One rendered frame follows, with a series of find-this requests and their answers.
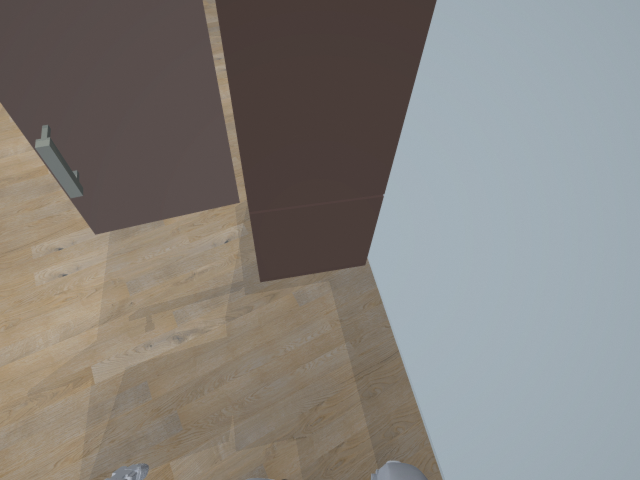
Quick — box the handle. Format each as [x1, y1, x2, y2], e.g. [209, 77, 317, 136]
[35, 125, 83, 198]

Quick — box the cupboard door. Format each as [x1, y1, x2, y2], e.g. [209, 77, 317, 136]
[0, 0, 240, 235]

